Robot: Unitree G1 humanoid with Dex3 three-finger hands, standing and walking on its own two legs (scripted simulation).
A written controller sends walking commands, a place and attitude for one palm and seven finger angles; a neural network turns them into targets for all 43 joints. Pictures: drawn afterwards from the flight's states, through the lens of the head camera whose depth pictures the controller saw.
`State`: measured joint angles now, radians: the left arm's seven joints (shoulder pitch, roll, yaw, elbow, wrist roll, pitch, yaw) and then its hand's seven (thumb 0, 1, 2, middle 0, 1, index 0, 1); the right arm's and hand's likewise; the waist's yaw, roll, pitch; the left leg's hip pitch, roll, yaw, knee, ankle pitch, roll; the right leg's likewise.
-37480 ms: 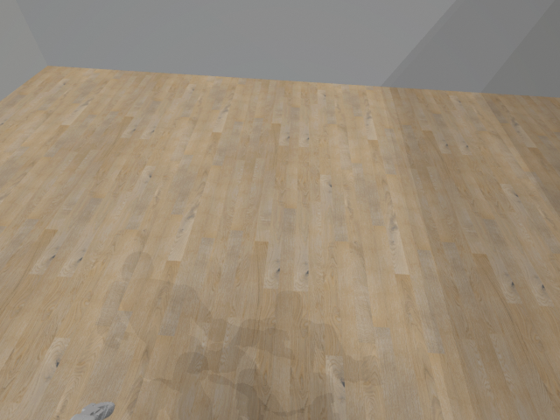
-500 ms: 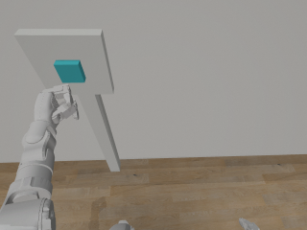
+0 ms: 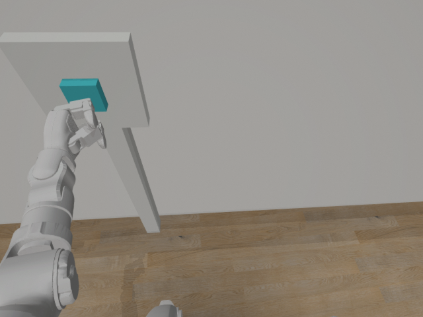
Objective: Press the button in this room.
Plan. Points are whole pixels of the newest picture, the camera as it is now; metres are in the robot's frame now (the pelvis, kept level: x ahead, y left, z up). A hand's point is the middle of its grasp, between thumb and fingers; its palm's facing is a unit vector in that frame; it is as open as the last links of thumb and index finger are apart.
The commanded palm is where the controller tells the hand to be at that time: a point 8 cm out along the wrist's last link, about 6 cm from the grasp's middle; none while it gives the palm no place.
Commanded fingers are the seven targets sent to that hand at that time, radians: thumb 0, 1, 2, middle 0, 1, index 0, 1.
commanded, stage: press the button with the knuckle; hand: left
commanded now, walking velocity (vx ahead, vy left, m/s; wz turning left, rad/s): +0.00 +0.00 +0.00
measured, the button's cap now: (85, 94) +0.50 +0.24 +0.13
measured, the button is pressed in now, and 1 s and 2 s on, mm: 0 13 0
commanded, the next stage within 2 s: hold the button down briefly in 0.72 s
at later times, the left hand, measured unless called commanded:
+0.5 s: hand (98, 124) +0.45 +0.22 +0.10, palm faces +0.07 -1.00 -0.01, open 3.0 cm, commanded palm +0.45 +0.25 +0.10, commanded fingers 0.00 0.90 0.90 -1.30 -1.50 -1.30 -1.50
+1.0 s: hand (99, 122) +0.46 +0.22 +0.10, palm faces +0.07 -1.00 -0.03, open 3.0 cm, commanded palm +0.48 +0.25 +0.10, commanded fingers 0.00 0.90 0.90 -1.30 -1.50 -1.30 -1.50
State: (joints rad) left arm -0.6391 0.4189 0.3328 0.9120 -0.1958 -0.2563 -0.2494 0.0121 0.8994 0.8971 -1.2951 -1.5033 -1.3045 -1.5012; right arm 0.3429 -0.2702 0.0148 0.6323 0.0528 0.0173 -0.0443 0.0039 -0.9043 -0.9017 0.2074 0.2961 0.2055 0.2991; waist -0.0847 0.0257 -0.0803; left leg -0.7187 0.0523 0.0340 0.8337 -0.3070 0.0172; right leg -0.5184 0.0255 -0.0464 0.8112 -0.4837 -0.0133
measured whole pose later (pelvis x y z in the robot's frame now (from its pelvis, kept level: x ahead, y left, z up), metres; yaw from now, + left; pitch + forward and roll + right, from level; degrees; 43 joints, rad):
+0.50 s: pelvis -0.01 +0.00 -0.01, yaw +1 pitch +13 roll -3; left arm -0.79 0.46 0.33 1.07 -0.15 -0.30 -0.22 0.02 0.84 0.93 -1.30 -1.50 -1.30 -1.50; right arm 0.35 -0.27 0.01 0.66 0.04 0.03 -0.04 0.00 -0.90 -0.90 0.21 0.30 0.21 0.30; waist -0.10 0.03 -0.07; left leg -0.80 0.05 0.01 0.88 -0.31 0.02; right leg -0.59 0.03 -0.07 0.86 -0.49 -0.01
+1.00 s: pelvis -0.04 +0.00 -0.02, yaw +0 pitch +14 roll -4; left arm -0.95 0.56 0.32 1.24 -0.12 -0.30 -0.22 0.01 0.81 1.00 -1.29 -1.50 -1.33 -1.50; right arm 0.41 -0.29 0.03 0.70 0.04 -0.05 -0.05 0.00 -0.90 -0.90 0.21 0.30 0.21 0.30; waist -0.15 0.03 -0.07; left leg -0.91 0.07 -0.02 0.93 -0.28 0.01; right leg -0.70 0.05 -0.09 0.92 -0.47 -0.02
